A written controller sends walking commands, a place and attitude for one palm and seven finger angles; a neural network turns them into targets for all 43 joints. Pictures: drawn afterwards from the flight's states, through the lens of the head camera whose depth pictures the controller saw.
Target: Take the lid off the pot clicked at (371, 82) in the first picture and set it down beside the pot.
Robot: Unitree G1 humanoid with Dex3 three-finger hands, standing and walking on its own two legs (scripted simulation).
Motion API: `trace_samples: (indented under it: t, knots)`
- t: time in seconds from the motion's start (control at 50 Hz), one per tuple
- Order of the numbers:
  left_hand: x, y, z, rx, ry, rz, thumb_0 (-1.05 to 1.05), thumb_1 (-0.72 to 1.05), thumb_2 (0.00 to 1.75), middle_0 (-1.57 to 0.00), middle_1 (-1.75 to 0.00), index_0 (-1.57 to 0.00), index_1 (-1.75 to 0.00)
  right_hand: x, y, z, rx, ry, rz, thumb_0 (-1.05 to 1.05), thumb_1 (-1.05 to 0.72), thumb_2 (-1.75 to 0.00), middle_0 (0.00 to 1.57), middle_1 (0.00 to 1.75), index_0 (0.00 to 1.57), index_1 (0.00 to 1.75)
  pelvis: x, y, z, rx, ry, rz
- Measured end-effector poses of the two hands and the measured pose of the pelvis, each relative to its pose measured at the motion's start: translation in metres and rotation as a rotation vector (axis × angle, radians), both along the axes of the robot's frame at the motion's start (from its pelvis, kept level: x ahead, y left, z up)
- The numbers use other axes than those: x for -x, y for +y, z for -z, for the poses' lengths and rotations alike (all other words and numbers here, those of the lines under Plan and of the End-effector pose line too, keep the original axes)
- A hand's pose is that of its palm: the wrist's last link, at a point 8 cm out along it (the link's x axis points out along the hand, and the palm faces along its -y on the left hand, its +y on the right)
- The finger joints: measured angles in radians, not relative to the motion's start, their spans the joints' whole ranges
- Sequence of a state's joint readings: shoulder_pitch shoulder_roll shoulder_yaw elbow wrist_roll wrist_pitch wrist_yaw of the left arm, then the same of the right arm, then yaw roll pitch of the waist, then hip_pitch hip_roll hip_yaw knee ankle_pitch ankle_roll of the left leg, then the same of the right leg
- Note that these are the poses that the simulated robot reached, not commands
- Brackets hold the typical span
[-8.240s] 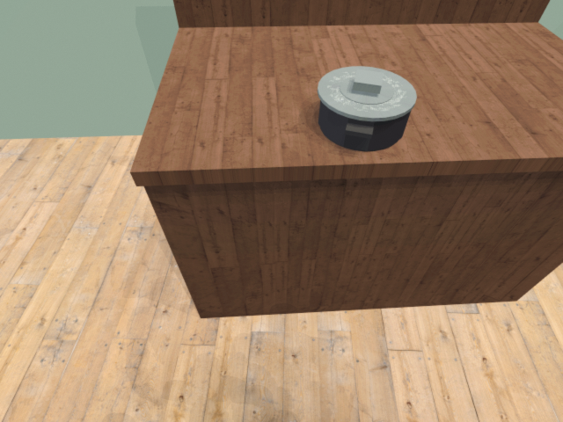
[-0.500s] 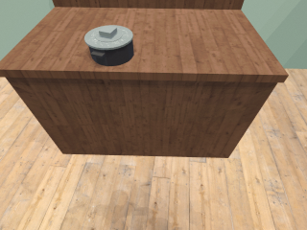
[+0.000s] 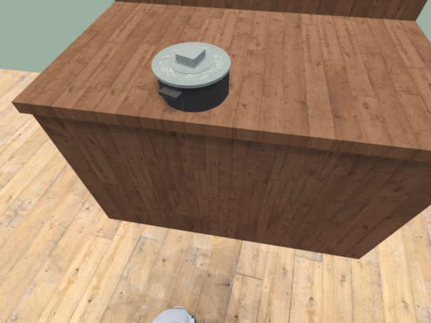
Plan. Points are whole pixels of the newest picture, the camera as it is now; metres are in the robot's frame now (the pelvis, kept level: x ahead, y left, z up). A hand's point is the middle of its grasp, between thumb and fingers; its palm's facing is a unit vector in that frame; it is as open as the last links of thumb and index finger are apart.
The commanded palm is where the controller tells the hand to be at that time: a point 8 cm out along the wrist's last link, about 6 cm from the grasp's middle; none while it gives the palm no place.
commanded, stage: take the last steps up to it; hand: left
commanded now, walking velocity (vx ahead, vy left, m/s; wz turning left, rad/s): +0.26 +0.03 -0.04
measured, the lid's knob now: (190, 54) +0.69 +0.14 +0.12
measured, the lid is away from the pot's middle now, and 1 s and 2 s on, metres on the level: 0.00 0.00 0.00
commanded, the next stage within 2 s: come to a stop and stand still in 0.28 s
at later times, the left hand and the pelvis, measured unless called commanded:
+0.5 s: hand (150, 264) +0.25 +0.19 -0.16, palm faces +0.00 -0.97 -0.23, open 7.4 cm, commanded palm none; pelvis +0.17 +0.01 +0.00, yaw -1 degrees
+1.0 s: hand (124, 265) +0.25 +0.25 -0.16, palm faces +0.01 -0.97 -0.25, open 7.4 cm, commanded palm none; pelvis +0.17 +0.04 +0.01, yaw -2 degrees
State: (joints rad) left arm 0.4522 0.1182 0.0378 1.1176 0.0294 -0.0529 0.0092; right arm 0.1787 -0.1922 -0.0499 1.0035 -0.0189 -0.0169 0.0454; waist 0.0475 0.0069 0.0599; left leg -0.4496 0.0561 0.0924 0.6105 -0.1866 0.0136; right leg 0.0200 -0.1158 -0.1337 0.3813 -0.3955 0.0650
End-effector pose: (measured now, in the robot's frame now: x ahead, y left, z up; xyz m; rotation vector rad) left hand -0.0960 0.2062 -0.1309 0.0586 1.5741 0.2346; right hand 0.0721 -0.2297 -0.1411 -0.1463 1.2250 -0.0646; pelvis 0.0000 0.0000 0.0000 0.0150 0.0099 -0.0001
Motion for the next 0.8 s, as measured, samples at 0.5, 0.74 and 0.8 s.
trace_samples:
  t: [0.5, 0.74, 0.8]
  knots:
    - [-0.34, 0.029, -0.006, -0.07, -0.4, 0.195, 0.0, 0.9, 0.9, -0.2, -0.3, -0.2, -0.3, -0.102, 0.012, 0.02, 0.011, 0.138, 0.117, 0.0, -0.91, -0.9, 0.2, 0.3, 0.19, 0.3, -0.167, 0.012, 0.005, 0.004, -0.016, 0.013]
    - [-0.348, 0.075, 0.013, -0.068, -0.273, 0.158, 0.0, 0.91, 0.9, -0.2, -0.3, -0.21, -0.3, -0.16, 0.036, 0.002, 0.068, 0.076, 0.119, 0.01, -0.92, -0.9, 0.2, 0.3, 0.19, 0.3, -0.191, 0.042, 0.005, 0.014, -0.015, 0.023]
    - [-0.347, 0.087, 0.014, -0.072, -0.256, 0.155, 0.0, 0.91, 0.9, -0.2, -0.3, -0.21, -0.3, -0.165, 0.044, -0.006, 0.083, 0.055, 0.106, 0.01, -0.91, -0.9, 0.2, 0.3, 0.19, 0.3, -0.19, 0.048, 0.002, 0.015, -0.017, 0.028]
